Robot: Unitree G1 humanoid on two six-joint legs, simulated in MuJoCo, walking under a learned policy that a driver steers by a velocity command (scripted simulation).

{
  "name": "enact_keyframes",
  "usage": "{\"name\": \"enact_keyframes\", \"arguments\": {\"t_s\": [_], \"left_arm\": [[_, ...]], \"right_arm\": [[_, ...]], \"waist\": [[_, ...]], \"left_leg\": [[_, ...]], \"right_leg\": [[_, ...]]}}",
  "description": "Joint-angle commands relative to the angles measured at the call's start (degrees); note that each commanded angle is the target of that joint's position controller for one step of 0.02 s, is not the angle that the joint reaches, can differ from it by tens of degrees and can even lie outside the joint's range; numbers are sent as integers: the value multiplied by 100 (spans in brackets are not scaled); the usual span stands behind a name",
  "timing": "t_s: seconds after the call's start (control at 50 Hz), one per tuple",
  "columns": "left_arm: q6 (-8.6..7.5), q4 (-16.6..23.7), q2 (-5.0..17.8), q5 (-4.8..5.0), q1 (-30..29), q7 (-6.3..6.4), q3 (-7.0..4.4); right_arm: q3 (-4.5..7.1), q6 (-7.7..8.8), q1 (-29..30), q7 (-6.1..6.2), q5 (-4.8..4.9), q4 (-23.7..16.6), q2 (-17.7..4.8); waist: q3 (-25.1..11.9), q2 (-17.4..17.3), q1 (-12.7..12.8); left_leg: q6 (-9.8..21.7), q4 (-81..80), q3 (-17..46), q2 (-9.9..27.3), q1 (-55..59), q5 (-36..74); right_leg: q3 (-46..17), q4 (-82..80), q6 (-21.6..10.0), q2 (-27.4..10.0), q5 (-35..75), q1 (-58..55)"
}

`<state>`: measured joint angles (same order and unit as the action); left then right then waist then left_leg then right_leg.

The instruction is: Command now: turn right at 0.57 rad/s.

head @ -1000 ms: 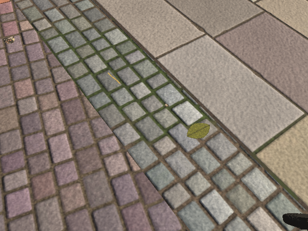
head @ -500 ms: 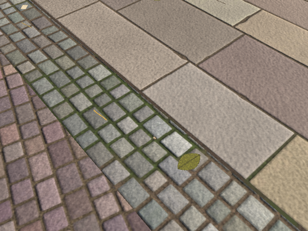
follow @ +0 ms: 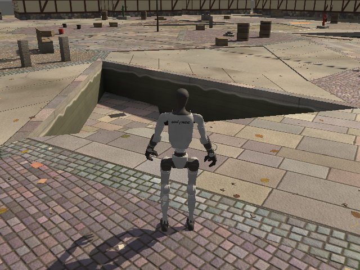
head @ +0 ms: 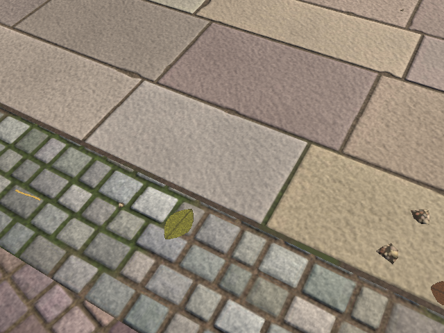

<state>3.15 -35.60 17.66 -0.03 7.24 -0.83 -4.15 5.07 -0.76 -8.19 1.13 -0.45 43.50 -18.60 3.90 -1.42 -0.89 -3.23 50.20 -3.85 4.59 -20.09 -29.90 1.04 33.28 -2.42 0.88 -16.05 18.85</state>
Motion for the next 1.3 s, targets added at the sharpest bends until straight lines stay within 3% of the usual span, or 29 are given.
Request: {"name": "enact_keyframes", "arguments": {"t_s": [0.02,0.06,0.12,0.18,0.3,0.38,0.4,0.42,0.44,0.46,0.5,0.52,0.6,0.7,0.8,0.84,0.86,0.88,0.9,0.92,0.94,0.96,0.98,1.0,1.02,1.06,1.18,1.24,1.3], "left_arm": [[-303,311,1181,-52,394,40,-332],[-286,355,962,85,-26,119,-258],[-244,395,959,32,10,195,-246],[-218,375,1035,63,131,249,-281],[-141,424,1108,61,96,211,-313],[-70,485,1026,170,-115,230,-283],[-69,480,837,162,45,248,-222],[-89,513,524,116,373,223,-135],[-158,591,849,123,265,240,-228],[-195,534,1151,101,235,234,-321],[-177,365,1065,53,382,205,-342],[-188,374,926,57,333,167,-301],[-311,585,571,130,-70,64,-164],[-397,770,355,126,-290,-53,-44],[-382,860,408,155,-324,-149,-17],[-366,768,513,137,127,-149,-96],[-351,546,757,136,815,-120,-253],[-319,261,1169,195,1906,-50,-467],[-362,344,2018,218,2116,27,-570],[-524,522,1618,184,2116,-39,-431],[-634,443,1188,120,1893,-70,-284],[-677,435,997,94,1658,-77,-220],[-665,477,857,76,1293,-65,-163],[-661,527,752,12,1035,-44,-107],[-673,540,792,-25,921,-11,-107],[-707,430,813,29,928,57,-110],[-666,-53,979,151,1526,213,-186],[-638,-275,955,203,1762,229,-200],[-547,-391,946,185,1750,281,-233]], "right_arm": [[138,73,387,52,68,-588,-624],[180,38,256,141,-17,-472,-685],[136,55,85,114,18,-418,-501],[73,68,280,104,29,-464,-377],[80,172,371,-17,96,-522,-444],[128,287,-82,-105,107,-414,-456],[190,288,-332,-84,57,-376,-686],[265,228,-312,-43,-29,-398,-1126],[280,242,-395,-72,-163,-382,-1130],[182,290,-177,-50,-118,-498,-835],[98,326,75,52,65,-556,-593],[70,338,-17,94,85,-526,-558],[69,407,-602,116,16,-430,-623],[151,458,-740,21,53,-353,-888],[236,460,-790,-121,213,-224,-1091],[253,410,-658,-150,281,-192,-1163],[201,409,-714,-149,259,-172,-1019],[89,435,-818,-134,132,-228,-733],[-152,544,-848,-138,-160,-737,-16],[-89,719,-472,-151,86,-780,-481],[5,813,-118,-194,306,-866,-844],[-24,869,-125,-189,243,-819,-805],[-22,881,-155,-165,68,-730,-765],[-5,850,-211,-167,-22,-679,-742],[-7,809,-256,-194,-29,-653,-716],[-38,723,-250,-215,-73,-580,-599],[-226,726,1159,-292,2,-905,-185],[-191,775,1499,-349,56,-1033,-304],[-112,823,1373,-358,61,-1022,-460]], "waist": [[-971,850,321],[-788,706,96],[-977,815,25],[-948,877,138],[-817,1110,230],[-911,1051,-70],[-1134,677,-80],[-1107,-742,193],[-760,-1338,18],[-516,-941,52],[-294,-812,106],[-229,-737,14],[-157,-650,-330],[-55,-617,-398],[82,-577,-313],[-97,-483,71],[-525,-239,411],[-1158,298,886],[-1453,2280,565],[-1986,1543,854],[-1231,1138,796],[-909,831,607],[-674,521,388],[-539,528,199],[-508,699,90],[-452,530,23],[-146,583,444],[-75,603,518],[-100,754,390]], "left_leg": [[-43,1928,788,-233,-1804,-360],[-71,1478,843,-189,-1625,359],[-163,1006,795,-402,-1212,814],[-209,106,879,-491,-1031,963],[-102,-1046,950,-695,-338,875],[134,-2798,845,-691,675,1824],[373,-3107,1246,-94,1467,2061],[1029,-3326,2553,1030,2092,1743],[1721,-3749,3628,1715,1704,794],[1731,-3858,3424,1646,1517,-27],[1302,-3902,2649,1129,1615,-209],[1261,-3927,2390,1075,1678,13],[1281,-4151,1646,998,1911,464],[1317,-4239,909,1149,1752,1186],[1196,-4040,374,1309,1533,1455],[1030,-3334,39,1275,1380,2520],[849,-2235,-378,1030,1076,3614],[546,-478,-734,666,199,3549],[57,1858,-507,-311,-2264,-146],[114,2700,810,-513,-2967,-260],[290,2776,855,-191,-3415,284],[403,2362,831,30,-3158,784],[387,1868,847,195,-2764,1156],[380,1527,865,264,-2376,1466],[310,1345,826,229,-2128,1625],[131,893,696,102,-1991,1891],[-2,-1548,556,-425,-1391,3605],[136,-2087,740,-504,-1200,3757],[313,-2315,836,-506,-967,3226]], "right_leg": [[-2293,-1290,-1517,-1822,3283,-1704],[-1940,-1328,-1110,-1405,2706,-1302],[-1856,-1360,-1096,-1194,2592,-1138],[-2060,-1343,-1067,-1115,1913,-1111],[-2776,-1267,-1023,-1013,1227,-750],[-3001,-813,-692,-712,1470,-646],[-2739,-430,-413,-439,326,-116],[-1661,682,-37,403,-1573,1048],[-1059,1874,150,526,-1889,1869],[-1093,2543,220,118,-1412,2052],[-896,2995,413,-16,-735,2347],[-820,3218,492,-87,-487,2512],[-464,2883,636,-306,70,2738],[-231,1647,596,-535,392,2213],[141,702,206,-509,70,1293],[457,132,-71,-206,121,388],[587,-97,-238,96,279,-756],[38,-190,-481,-15,213,-2347],[-3405,-1040,-1482,-1653,-752,-3695],[-5023,-2036,-1923,-2134,-1839,-3786],[-4276,-2026,-1733,-2071,-1511,-3395],[-3597,-1904,-1552,-1830,-892,-2789],[-2999,-1849,-1382,-1568,-181,-2179],[-2575,-1965,-1273,-1322,368,-1739],[-2445,-2052,-1316,-1274,891,-1451],[-2022,-2108,-1338,-1125,1732,-1205],[-1547,-2069,-925,-703,1796,-779],[-1917,-1875,-843,-875,1567,-1078],[-2245,-1450,-735,-1063,1953,-1584]]}}
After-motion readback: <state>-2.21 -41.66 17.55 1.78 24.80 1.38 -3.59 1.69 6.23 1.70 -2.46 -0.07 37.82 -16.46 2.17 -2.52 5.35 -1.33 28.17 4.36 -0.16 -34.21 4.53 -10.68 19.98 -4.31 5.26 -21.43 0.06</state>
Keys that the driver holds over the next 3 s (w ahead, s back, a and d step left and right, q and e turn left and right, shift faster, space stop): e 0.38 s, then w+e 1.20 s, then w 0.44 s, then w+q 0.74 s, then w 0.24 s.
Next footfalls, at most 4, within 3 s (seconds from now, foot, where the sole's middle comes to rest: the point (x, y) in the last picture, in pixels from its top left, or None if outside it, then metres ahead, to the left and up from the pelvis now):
0.40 left None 0.09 0.12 -0.77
0.88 right None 0.13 -0.23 -0.77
1.36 left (343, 302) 0.51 -0.31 -0.77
1.86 right None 0.44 -0.69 -0.77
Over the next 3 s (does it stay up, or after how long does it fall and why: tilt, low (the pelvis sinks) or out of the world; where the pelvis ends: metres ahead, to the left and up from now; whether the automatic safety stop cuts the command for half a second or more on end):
stays up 0.83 -1.03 0.00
